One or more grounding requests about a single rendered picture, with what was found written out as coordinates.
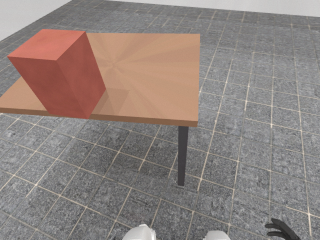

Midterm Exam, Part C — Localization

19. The table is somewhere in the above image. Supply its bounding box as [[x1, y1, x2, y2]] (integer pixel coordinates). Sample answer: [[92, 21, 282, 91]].
[[0, 33, 200, 186]]

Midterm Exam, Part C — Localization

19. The left robot thigh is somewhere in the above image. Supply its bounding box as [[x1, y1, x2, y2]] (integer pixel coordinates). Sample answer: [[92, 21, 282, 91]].
[[122, 226, 156, 240]]

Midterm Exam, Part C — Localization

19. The right robot thigh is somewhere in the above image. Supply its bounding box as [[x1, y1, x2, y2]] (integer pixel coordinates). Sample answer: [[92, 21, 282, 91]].
[[203, 230, 231, 240]]

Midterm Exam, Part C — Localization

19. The right robot hand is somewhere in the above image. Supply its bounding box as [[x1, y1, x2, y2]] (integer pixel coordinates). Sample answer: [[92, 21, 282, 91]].
[[265, 218, 301, 240]]

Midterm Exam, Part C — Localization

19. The robot thigh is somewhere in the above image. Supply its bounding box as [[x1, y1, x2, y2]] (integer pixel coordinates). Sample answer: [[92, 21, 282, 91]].
[[203, 230, 231, 240], [122, 226, 156, 240]]

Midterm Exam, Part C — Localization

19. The carton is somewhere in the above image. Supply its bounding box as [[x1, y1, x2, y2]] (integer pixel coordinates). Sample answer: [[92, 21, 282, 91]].
[[7, 29, 106, 120]]

